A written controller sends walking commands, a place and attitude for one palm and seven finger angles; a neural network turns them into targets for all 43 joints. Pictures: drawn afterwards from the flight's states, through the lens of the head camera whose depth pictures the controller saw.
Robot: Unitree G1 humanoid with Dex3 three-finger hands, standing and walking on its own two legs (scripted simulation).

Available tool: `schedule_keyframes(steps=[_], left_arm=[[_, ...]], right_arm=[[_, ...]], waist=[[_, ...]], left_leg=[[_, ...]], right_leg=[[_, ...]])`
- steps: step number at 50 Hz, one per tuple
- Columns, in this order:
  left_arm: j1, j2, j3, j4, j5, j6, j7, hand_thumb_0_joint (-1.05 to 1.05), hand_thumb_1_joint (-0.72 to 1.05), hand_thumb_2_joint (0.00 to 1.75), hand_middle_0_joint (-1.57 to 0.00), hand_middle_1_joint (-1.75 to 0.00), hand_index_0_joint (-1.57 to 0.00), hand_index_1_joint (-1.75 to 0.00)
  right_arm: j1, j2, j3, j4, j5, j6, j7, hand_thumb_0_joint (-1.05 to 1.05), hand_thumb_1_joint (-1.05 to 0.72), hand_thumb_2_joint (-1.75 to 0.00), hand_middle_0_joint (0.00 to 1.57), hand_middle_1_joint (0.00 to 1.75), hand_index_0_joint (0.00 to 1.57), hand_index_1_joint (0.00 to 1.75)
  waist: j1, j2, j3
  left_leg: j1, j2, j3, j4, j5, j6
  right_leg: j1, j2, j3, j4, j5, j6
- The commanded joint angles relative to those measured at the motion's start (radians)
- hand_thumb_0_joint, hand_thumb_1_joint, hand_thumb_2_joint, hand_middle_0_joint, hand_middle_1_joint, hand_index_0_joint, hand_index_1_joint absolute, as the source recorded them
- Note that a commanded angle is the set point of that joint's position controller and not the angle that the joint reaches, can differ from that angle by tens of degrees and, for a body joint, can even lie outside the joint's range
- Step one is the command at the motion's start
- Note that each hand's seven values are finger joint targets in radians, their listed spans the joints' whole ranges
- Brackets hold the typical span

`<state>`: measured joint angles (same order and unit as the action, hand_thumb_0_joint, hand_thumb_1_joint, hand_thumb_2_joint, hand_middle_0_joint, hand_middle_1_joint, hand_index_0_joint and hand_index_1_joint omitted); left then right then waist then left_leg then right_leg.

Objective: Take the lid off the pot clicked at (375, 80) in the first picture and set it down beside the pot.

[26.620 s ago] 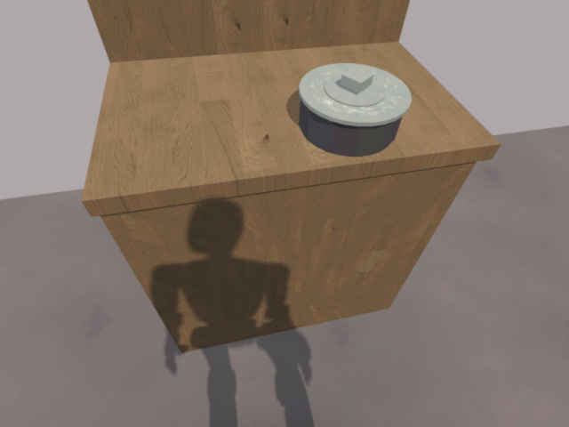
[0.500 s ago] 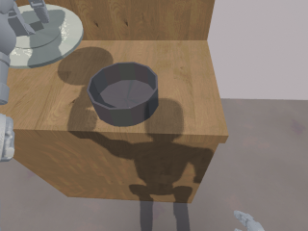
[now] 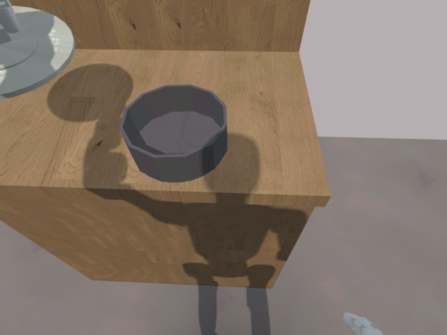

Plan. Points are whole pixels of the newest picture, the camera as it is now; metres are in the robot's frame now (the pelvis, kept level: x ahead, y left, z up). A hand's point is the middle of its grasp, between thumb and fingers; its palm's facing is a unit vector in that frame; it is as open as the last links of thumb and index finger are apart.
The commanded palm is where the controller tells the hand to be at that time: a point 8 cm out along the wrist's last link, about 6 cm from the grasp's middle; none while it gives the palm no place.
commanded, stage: move the lid sideways beside the pot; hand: left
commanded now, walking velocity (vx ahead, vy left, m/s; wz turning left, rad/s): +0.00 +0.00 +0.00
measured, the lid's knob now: out of the picture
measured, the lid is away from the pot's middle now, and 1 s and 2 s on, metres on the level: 0.24 0.23 0.23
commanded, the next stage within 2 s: lower the lid onto the table in 0.20 s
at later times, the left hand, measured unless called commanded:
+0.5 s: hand out of the picture +0.44 +0.33 +0.31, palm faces -0.12 -0.08 -0.99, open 6.8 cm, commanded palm +0.42 +0.33 +0.38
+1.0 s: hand (0, 53) +0.44 +0.32 +0.27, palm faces -0.18 -0.09 -0.98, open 6.8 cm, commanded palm +0.42 +0.32 +0.34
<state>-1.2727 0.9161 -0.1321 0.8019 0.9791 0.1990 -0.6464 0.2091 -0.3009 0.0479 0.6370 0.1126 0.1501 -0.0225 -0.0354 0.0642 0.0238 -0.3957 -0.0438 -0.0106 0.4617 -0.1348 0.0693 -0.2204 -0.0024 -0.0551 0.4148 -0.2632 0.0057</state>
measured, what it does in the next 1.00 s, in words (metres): stands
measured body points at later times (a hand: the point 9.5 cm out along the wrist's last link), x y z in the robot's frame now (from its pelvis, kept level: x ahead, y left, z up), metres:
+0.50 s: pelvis +0.01 +0.00 +0.00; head +0.05 -0.02 +0.45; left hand +0.45 +0.33 +0.36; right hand +0.11 -0.26 -0.12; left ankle +0.06 +0.07 -0.74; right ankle -0.03 -0.13 -0.74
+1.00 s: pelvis +0.00 +0.00 +0.00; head +0.04 -0.02 +0.45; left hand +0.44 +0.32 +0.33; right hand +0.11 -0.27 -0.12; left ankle +0.06 +0.07 -0.74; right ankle -0.03 -0.13 -0.74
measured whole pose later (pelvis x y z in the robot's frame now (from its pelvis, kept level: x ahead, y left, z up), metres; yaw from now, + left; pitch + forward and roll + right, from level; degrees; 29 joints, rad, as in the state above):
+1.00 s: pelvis +0.00 +0.00 +0.00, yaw +0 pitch +4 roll -2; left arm -1.17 0.88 -0.10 0.81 0.95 0.20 -0.61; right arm 0.22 -0.31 0.04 0.64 0.12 0.14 -0.02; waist -0.05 0.07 0.02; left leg -0.39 -0.04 -0.01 0.47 -0.15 0.06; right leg -0.21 0.00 -0.05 0.42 -0.27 0.00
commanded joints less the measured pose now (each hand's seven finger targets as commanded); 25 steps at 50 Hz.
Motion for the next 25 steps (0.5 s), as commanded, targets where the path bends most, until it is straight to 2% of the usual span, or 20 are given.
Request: schedule_keyframes(steps=[1, 3, 4, 6, 8, 9, 11, 12, 13, 14, 15, 16, 17, 19, 20, 21, 22, 23, 24, 25], left_arm=[[-0.591, 0.289, 0.110, -0.217, 0.027, -0.024, 0.069, 0.00, 0.59, 1.06, -0.89, -0.94, -0.93, -0.97], [-0.553, 0.260, 0.080, -0.153, 0.024, -0.021, 0.062, 0.00, 0.59, 1.06, -0.89, -0.94, -0.93, -0.97], [-0.496, 0.272, 0.095, -0.113, 0.014, -0.024, 0.067, 0.00, 0.59, 1.06, -0.89, -0.94, -0.93, -0.97], [-0.576, 0.316, 0.118, -0.185, 0.032, -0.036, 0.071, 0.00, 0.59, 1.06, -0.89, -0.94, -0.93, -0.97], [-0.617, 0.290, 0.090, -0.243, 0.028, -0.036, 0.069, 0.00, 0.59, 1.06, -0.89, -0.94, -0.93, -0.97], [-0.561, 0.260, 0.077, -0.229, 0.014, -0.033, 0.072, 0.00, 0.59, 1.06, -0.89, -0.94, -0.93, -0.97], [-0.560, 0.360, 0.167, -0.218, 0.034, -0.038, 0.074, 0.00, 0.59, 1.06, -0.89, -0.94, -0.93, -0.97], [-0.556, 0.306, 0.117, -0.196, 0.027, -0.038, 0.067, 0.00, 0.59, 1.06, -0.89, -0.94, -0.93, -0.97], [-0.552, 0.288, 0.107, -0.182, 0.021, -0.035, 0.063, 0.00, 0.59, 1.06, -0.89, -0.94, -0.93, -0.97], [-0.512, 0.287, 0.111, -0.196, 0.005, -0.033, 0.066, 0.00, 0.59, 1.06, -0.89, -0.94, -0.93, -0.97], [-0.565, 0.354, 0.158, -0.265, 0.023, -0.037, 0.071, 0.00, 0.59, 1.06, -0.89, -0.94, -0.93, -0.97], [-0.553, 0.346, 0.164, -0.179, 0.035, -0.009, 0.075, 0.00, 0.59, 1.06, -0.89, -0.94, -0.93, -0.97], [-0.551, 0.344, 0.156, -0.189, 0.032, 0.002, 0.073, 0.00, 0.59, 1.06, -0.89, -0.94, -0.93, -0.97], [-0.475, 0.266, 0.103, -0.133, 0.011, 0.019, 0.068, 0.00, 0.59, 1.06, -0.89, -0.94, -0.93, -0.97], [-0.506, 0.341, 0.160, -0.193, 0.028, 0.021, 0.072, 0.00, 0.59, 1.06, -0.89, -0.94, -0.93, -0.97], [-0.510, 0.352, 0.167, -0.196, 0.033, 0.021, 0.075, 0.00, 0.59, 1.06, -0.89, -0.94, -0.93, -0.97], [-0.514, 0.294, 0.117, -0.181, 0.033, 0.028, 0.071, 0.00, 0.59, 1.06, -0.89, -0.94, -0.93, -0.97], [-0.486, 0.283, 0.112, -0.131, 0.031, 0.034, 0.069, 0.00, 0.59, 1.06, -0.89, -0.94, -0.93, -0.97], [-0.449, 0.269, 0.103, -0.134, 0.014, 0.035, 0.069, 0.00, 0.59, 1.06, -0.89, -0.94, -0.93, -0.97], [-0.518, 0.347, 0.156, -0.231, 0.030, 0.031, 0.077, 0.00, 0.59, 1.06, -0.89, -0.94, -0.93, -0.97]], right_arm=[[-0.016, -0.140, -0.048, -0.104, 0.001, -0.038, -0.016, 0.00, -0.90, -0.90, 0.20, 0.30, 0.20, 0.30], [-0.006, -0.139, -0.046, -0.097, 0.004, -0.037, -0.020, 0.00, -0.90, -0.90, 0.20, 0.30, 0.20, 0.30], [0.009, -0.152, -0.048, -0.093, 0.006, -0.035, -0.018, 0.00, -0.90, -0.90, 0.20, 0.30, 0.20, 0.30], [0.000, -0.147, -0.047, -0.098, 0.003, -0.034, -0.016, 0.00, -0.90, -0.90, 0.20, 0.30, 0.20, 0.30], [-0.007, -0.142, -0.049, -0.102, 0.005, -0.038, -0.017, 0.00, -0.90, -0.90, 0.20, 0.30, 0.20, 0.30], [0.007, -0.150, -0.053, -0.100, 0.004, -0.042, -0.015, 0.00, -0.90, -0.90, 0.20, 0.30, 0.20, 0.30], [0.008, -0.149, -0.052, -0.096, 0.000, -0.041, -0.016, 0.00, -0.90, -0.90, 0.20, 0.30, 0.20, 0.30], [0.003, -0.143, -0.049, -0.098, 0.003, -0.039, -0.017, 0.00, -0.90, -0.90, 0.20, 0.30, 0.20, 0.30], [0.004, -0.145, -0.051, -0.091, 0.005, -0.035, -0.017, 0.00, -0.90, -0.90, 0.20, 0.30, 0.20, 0.30], [0.011, -0.156, -0.056, -0.097, 0.006, -0.034, -0.012, 0.00, -0.90, -0.90, 0.20, 0.30, 0.20, 0.30], [0.000, -0.150, -0.053, -0.103, 0.001, -0.033, -0.009, 0.00, -0.90, -0.90, 0.20, 0.30, 0.20, 0.30], [-0.003, -0.148, -0.054, -0.100, 0.002, -0.037, -0.009, 0.00, -0.90, -0.90, 0.20, 0.30, 0.20, 0.30], [-0.001, -0.147, -0.052, -0.105, 0.005, -0.036, -0.006, 0.00, -0.90, -0.90, 0.20, 0.30, 0.20, 0.30], [0.012, -0.153, -0.056, -0.103, 0.010, -0.037, -0.002, 0.00, -0.90, -0.90, 0.20, 0.30, 0.20, 0.30], [0.002, -0.150, -0.054, -0.113, 0.007, -0.037, 0.001, 0.00, -0.90, -0.90, 0.20, 0.30, 0.20, 0.30], [-0.013, -0.151, -0.053, -0.123, 0.007, -0.037, -0.001, 0.00, -0.90, -0.90, 0.20, 0.30, 0.20, 0.30], [-0.015, -0.143, -0.051, -0.122, 0.008, -0.036, -0.003, 0.00, -0.90, -0.90, 0.20, 0.30, 0.20, 0.30], [-0.005, -0.143, -0.051, -0.114, 0.009, -0.035, -0.004, 0.00, -0.90, -0.90, 0.20, 0.30, 0.20, 0.30], [0.003, -0.154, -0.053, -0.116, 0.013, -0.036, -0.003, 0.00, -0.90, -0.90, 0.20, 0.30, 0.20, 0.30], [-0.010, -0.152, -0.054, -0.126, 0.010, -0.036, -0.001, 0.00, -0.90, -0.90, 0.20, 0.30, 0.20, 0.30]], waist=[[-0.018, 0.101, -0.452], [-0.024, 0.081, -0.400], [-0.024, 0.081, -0.390], [-0.016, 0.089, -0.451], [-0.021, 0.129, -0.483], [-0.025, 0.141, -0.467], [-0.014, 0.092, -0.480], [-0.022, 0.088, -0.452], [-0.025, 0.086, -0.426], [-0.020, 0.112, -0.444], [-0.008, 0.117, -0.493], [-0.013, 0.107, -0.474], [-0.012, 0.100, -0.476], [-0.022, 0.083, -0.434], [-0.006, 0.058, -0.478], [-0.008, 0.075, -0.489], [-0.019, 0.074, -0.459], [-0.023, 0.042, -0.423], [-0.022, 0.055, -0.422], [-0.007, 0.073, -0.487]], left_leg=[[0.443, 0.005, -0.056, -0.015, 0.208, 0.014], [0.419, 0.008, -0.057, -0.030, 0.161, 0.012], [0.400, 0.010, -0.053, -0.023, 0.169, 0.012], [0.422, 0.006, -0.051, -0.019, 0.198, 0.016], [0.466, 0.007, -0.054, -0.015, 0.237, 0.015], [0.476, 0.008, -0.061, 0.001, 0.280, 0.015], [0.454, 0.008, -0.054, -0.005, 0.263, 0.018], [0.442, 0.004, -0.053, -0.011, 0.253, 0.017], [0.436, 0.010, -0.055, -0.018, 0.229, 0.014], [0.445, 0.008, -0.054, -0.008, 0.275, 0.014], [0.454, 0.006, -0.050, -0.007, 0.291, 0.014], [0.440, 0.000, -0.049, 0.001, 0.293, 0.017], [0.429, 0.000, -0.049, -0.006, 0.288, 0.014], [0.418, 0.004, -0.048, -0.005, 0.294, 0.013], [0.420, 0.006, -0.046, -0.010, 0.292, 0.013], [0.422, 0.002, -0.041, -0.001, 0.292, 0.016], [0.420, 0.001, -0.043, -0.004, 0.279, 0.016], [0.400, 0.005, -0.042, -0.011, 0.232, 0.016], [0.402, 0.007, -0.043, -0.012, 0.252, 0.015], [0.424, 0.006, -0.042, -0.014, 0.258, 0.014]], right_leg=[[-0.083, 0.064, -0.013, -0.056, 0.167, -0.062], [-0.105, 0.064, -0.018, -0.066, 0.138, -0.060], [-0.092, 0.060, -0.017, -0.069, 0.145, -0.062], [-0.063, 0.064, -0.012, -0.057, 0.178, -0.062], [-0.076, 0.063, -0.010, -0.057, 0.183, -0.061], [-0.090, 0.064, -0.013, -0.064, 0.192, -0.063], [-0.064, 0.068, -0.009, -0.058, 0.201, -0.061], [-0.078, 0.067, -0.015, -0.059, 0.199, -0.060], [-0.093, 0.065, -0.019, -0.063, 0.180, -0.058], [-0.080, 0.062, -0.013, -0.064, 0.201, -0.062], [-0.054, 0.066, -0.006, -0.056, 0.217, -0.061], [-0.056, 0.067, -0.007, -0.046, 0.234, -0.064], [-0.048, 0.065, -0.008, -0.046, 0.238, -0.061], [-0.067, 0.062, -0.015, -0.056, 0.236, -0.059], [-0.034, 0.065, -0.008, -0.045, 0.246, -0.057], [-0.037, 0.063, -0.005, -0.037, 0.248, -0.059], [-0.061, 0.063, -0.010, -0.042, 0.237, -0.057], [-0.071, 0.064, -0.013, -0.047, 0.214, -0.054], [-0.063, 0.061, -0.013, -0.053, 0.221, -0.057], [-0.036, 0.063, -0.003, -0.043, 0.226, -0.056]])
